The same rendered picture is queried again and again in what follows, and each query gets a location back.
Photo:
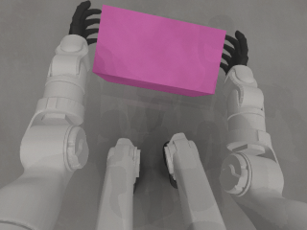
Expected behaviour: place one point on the robot right upper arm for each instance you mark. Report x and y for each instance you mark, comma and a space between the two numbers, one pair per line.
256, 183

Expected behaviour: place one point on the robot left upper arm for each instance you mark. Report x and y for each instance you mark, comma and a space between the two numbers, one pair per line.
50, 154

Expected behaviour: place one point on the robot left thigh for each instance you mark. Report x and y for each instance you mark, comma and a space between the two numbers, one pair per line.
115, 210

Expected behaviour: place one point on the right robot forearm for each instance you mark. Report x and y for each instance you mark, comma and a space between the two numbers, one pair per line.
246, 115

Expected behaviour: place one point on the left robot foot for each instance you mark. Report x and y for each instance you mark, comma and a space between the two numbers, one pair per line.
134, 186

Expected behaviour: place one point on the carton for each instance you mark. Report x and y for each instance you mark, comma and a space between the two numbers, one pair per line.
158, 53

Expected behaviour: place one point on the left robot hand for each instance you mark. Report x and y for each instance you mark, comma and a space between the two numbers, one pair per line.
79, 22

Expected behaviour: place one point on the right robot hand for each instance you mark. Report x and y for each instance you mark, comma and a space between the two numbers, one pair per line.
239, 54

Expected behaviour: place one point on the left robot forearm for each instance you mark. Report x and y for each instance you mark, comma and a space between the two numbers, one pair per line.
62, 101

